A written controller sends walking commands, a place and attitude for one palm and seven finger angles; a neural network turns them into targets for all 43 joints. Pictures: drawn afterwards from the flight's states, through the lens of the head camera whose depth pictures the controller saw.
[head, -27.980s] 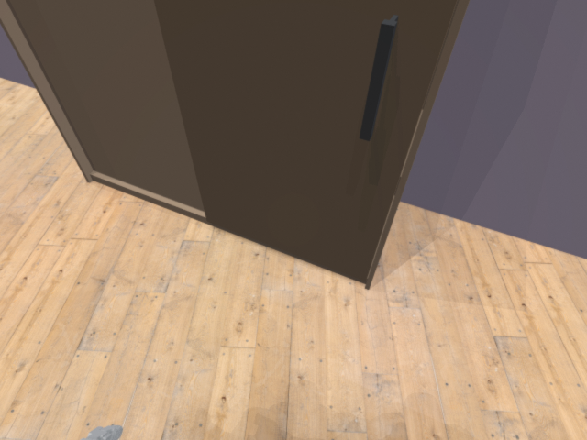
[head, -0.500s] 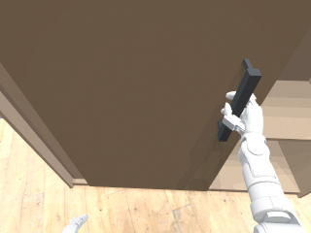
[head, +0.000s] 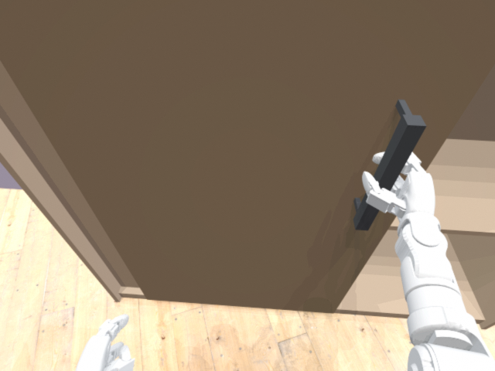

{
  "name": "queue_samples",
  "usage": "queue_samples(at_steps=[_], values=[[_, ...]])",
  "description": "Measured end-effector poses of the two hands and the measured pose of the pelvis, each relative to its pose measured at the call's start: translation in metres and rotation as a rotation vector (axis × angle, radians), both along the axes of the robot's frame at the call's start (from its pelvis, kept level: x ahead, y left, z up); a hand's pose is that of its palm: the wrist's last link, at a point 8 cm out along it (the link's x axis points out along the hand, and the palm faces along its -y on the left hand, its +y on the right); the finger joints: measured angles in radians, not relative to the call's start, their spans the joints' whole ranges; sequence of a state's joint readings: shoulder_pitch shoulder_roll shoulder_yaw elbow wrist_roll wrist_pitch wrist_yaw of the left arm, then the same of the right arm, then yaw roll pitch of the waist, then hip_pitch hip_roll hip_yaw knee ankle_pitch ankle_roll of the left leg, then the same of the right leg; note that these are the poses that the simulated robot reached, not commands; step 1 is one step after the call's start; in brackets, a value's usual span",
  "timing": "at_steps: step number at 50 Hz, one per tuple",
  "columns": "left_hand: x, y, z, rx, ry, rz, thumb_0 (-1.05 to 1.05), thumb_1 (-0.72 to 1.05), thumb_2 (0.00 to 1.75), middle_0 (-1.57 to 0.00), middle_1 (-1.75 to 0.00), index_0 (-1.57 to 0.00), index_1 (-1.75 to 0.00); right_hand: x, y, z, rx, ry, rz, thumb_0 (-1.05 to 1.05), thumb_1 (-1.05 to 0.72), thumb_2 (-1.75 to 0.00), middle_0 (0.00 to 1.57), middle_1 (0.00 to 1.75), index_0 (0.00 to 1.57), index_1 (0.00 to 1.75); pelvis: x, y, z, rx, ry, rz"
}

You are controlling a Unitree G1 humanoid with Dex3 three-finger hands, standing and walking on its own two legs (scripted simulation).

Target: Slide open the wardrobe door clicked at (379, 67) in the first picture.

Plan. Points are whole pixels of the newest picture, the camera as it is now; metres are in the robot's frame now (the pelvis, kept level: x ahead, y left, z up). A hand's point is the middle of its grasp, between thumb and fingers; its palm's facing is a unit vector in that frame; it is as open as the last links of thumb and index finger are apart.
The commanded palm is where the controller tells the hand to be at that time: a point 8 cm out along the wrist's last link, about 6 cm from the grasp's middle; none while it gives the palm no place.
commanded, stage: loosen the grip on the handle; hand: right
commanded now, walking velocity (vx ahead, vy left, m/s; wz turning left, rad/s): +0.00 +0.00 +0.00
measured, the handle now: (379, 172) +0.45 -0.21 +0.09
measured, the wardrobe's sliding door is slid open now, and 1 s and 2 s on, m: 0.59 0.59 0.59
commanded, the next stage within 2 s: slip the hand off the handle in 0.44 s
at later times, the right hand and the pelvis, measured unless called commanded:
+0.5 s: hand (374, 188) +0.40 -0.19 +0.09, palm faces +0.20 +0.97 -0.10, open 14.3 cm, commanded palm +0.36 -0.23 +0.11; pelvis +0.00 -0.02 -0.01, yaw +1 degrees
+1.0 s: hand (405, 193) +0.40 -0.24 +0.09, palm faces +0.25 +0.96 -0.13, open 14.6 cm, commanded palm +0.36 -0.28 +0.10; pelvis +0.02 -0.02 -0.01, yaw -1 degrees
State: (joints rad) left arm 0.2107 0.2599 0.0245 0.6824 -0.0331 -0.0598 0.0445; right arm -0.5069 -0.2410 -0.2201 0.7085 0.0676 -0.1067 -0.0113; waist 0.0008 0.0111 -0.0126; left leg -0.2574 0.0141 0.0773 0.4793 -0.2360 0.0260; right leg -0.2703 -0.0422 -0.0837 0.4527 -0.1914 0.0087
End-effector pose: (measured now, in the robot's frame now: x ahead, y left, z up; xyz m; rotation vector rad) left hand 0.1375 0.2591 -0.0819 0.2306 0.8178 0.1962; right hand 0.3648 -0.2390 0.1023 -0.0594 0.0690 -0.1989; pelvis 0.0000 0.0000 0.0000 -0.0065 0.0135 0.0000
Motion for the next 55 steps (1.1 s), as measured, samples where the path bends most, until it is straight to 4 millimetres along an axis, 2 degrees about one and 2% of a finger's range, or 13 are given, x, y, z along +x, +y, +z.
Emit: queue_samples(at_steps=[5,12,18,24,32,41,47,55], values=[[-0.015,0.001,0.001,0.000,-0.048,0.014,0.00,0.90,0.90,-0.20,-0.30,-0.20,-0.30,-0.004,0.005,-0.001,-0.041,-0.029,-0.021,-0.04,-0.24,-0.59,0.37,1.35,0.42,1.40,-0.008,-0.002,-0.005,0.000,0.002,0.008],[-0.046,-0.008,-0.012,-0.005,0.025,0.033,0.01,0.90,0.90,-0.20,-0.30,-0.20,-0.30,0.000,0.005,-0.002,-0.062,-0.049,0.005,-0.01,0.27,-0.34,0.37,1.34,0.40,1.35,-0.012,-0.007,-0.007,0.005,0.014,0.013],[-0.060,-0.021,-0.023,-0.024,0.091,0.043,0.01,0.90,0.90,-0.20,-0.30,-0.20,-0.30,0.008,0.000,-0.004,-0.056,-0.043,0.000,0.00,0.46,-0.24,0.34,1.28,0.35,1.28,-0.006,-0.014,-0.007,0.009,0.031,0.017],[-0.052,-0.031,-0.026,-0.043,0.098,0.035,0.01,0.90,0.90,-0.20,-0.30,-0.20,-0.30,0.009,-0.001,-0.004,-0.047,-0.047,0.000,-0.01,0.53,-0.21,0.29,1.21,0.30,1.20,0.003,-0.020,-0.007,0.010,0.042,0.021],[-0.018,-0.038,-0.020,-0.039,0.046,0.000,0.01,0.90,0.90,-0.20,-0.30,-0.20,-0.30,0.009,-0.003,-0.005,-0.059,-0.039,-0.006,-0.01,0.55,-0.20,0.26,1.17,0.29,1.17,0.012,-0.024,-0.008,0.012,0.043,0.014],[0.012,-0.039,-0.011,-0.036,-0.018,-0.023,0.01,0.90,0.90,-0.20,-0.30,-0.20,-0.30,0.004,-0.025,0.001,-0.066,-0.045,-0.042,-0.01,0.55,-0.20,0.27,1.16,0.30,1.17,0.017,-0.022,-0.008,0.013,0.041,0.010],[0.016,-0.036,-0.013,-0.028,-0.002,-0.040,0.01,0.90,0.90,-0.20,-0.30,-0.20,-0.30,-0.003,-0.042,0.000,-0.074,-0.026,-0.055,-0.01,0.55,-0.20,0.26,1.16,0.27,1.16,0.018,-0.018,-0.008,0.016,0.041,-0.006],[0.005,-0.028,-0.020,-0.021,0.034,-0.026,0.01,0.90,0.90,-0.20,-0.30,-0.20,-0.30,-0.004,-0.053,0.004,-0.078,-0.044,-0.048,-0.01,0.55,-0.20,0.25,1.16,0.26,1.15,0.017,-0.015,-0.010,0.017,0.051,-0.009]])
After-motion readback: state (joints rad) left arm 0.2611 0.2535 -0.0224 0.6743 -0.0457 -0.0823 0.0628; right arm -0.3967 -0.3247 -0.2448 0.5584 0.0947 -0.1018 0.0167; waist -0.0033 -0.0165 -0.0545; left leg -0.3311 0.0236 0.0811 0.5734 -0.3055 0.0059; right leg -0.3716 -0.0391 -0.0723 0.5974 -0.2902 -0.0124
